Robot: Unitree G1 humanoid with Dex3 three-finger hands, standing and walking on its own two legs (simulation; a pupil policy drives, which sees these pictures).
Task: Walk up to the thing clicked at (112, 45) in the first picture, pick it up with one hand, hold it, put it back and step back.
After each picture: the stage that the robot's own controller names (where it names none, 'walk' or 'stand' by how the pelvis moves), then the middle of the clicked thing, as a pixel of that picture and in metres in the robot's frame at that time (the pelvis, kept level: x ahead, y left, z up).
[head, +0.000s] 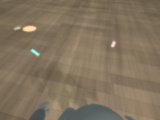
stand; (113, 44) +1.60 -0.51 -0.72
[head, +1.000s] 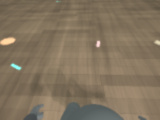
walk; (98, 44) +1.54 -0.06 -0.70
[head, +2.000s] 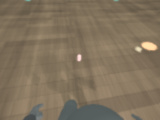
walk; (79, 57) +1.02 +0.21 -0.70
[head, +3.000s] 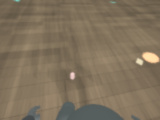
walk; (72, 75) +0.62 +0.19 -0.70
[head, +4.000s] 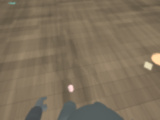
stand; (70, 88) +0.38 +0.21 -0.69
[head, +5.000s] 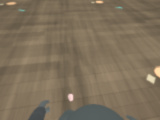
stand; (70, 97) +0.33 +0.19 -0.72
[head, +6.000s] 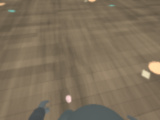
stand; (68, 98) +0.30 +0.21 -0.72
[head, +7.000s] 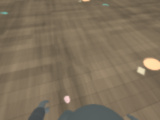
stand; (67, 99) +0.29 +0.23 -0.72
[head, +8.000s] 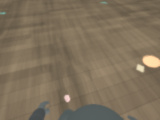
stand; (67, 98) +0.29 +0.24 -0.72
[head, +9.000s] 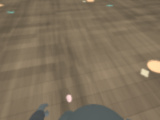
stand; (69, 98) +0.31 +0.21 -0.73
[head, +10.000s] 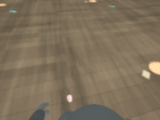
stand; (69, 98) +0.31 +0.20 -0.73
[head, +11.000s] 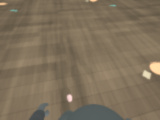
go down; (69, 98) +0.31 +0.20 -0.73
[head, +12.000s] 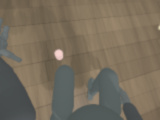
go down; (59, 55) +0.43 +0.21 -0.31
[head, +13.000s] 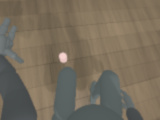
approach; (63, 57) +0.43 +0.20 -0.31
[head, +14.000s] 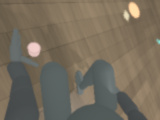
close in; (34, 50) +0.42 +0.24 -0.23
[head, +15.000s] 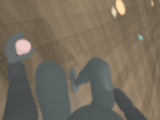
close; (23, 48) +0.42 +0.25 -0.23
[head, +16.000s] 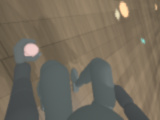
lift; (30, 51) +0.39 +0.23 -0.23
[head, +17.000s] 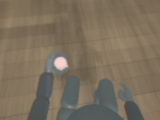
lift; (61, 65) +0.33 +0.19 -0.01
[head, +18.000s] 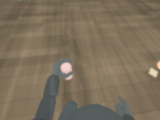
hold; (67, 71) +0.31 +0.16 +0.01
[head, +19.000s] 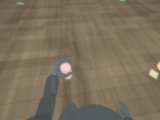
hold; (66, 71) +0.32 +0.17 +0.01
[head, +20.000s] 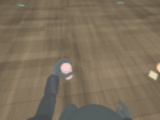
hold; (67, 71) +0.32 +0.16 +0.01
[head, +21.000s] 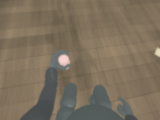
crouch; (64, 62) +0.38 +0.17 -0.05
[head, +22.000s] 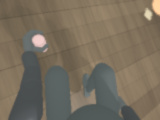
lower; (40, 44) +0.46 +0.24 -0.15
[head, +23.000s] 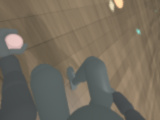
lower; (15, 43) +0.44 +0.26 -0.24
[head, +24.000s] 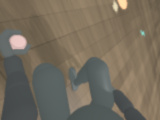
lower; (18, 44) +0.44 +0.26 -0.23
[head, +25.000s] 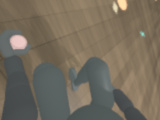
lower; (19, 44) +0.44 +0.26 -0.23
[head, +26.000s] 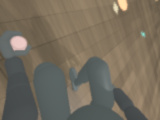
lower; (19, 45) +0.43 +0.26 -0.23
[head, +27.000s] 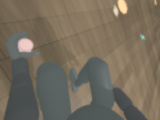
open; (25, 47) +0.43 +0.24 -0.23
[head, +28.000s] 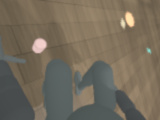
stand; (39, 46) +0.43 +0.23 -0.24
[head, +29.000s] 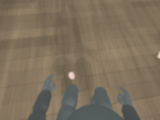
stand; (71, 75) +0.40 +0.17 -0.55
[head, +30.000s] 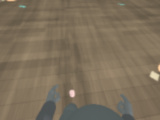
stand; (72, 93) +0.37 +0.17 -0.66
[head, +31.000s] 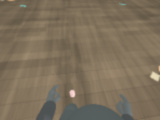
stand; (72, 93) +0.36 +0.17 -0.67
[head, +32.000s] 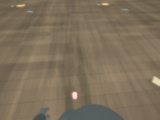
stand; (74, 95) +0.37 +0.16 -0.72
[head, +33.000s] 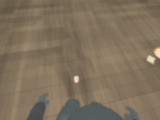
walk; (76, 79) +0.46 +0.13 -0.70
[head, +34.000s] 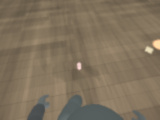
walk; (79, 66) +0.73 +0.19 -0.70
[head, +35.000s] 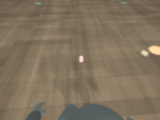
stand; (81, 59) +1.03 +0.17 -0.70
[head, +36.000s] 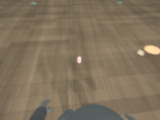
stand; (79, 59) +1.02 +0.18 -0.72
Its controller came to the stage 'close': yes
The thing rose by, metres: 0.72
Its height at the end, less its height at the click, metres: +0.00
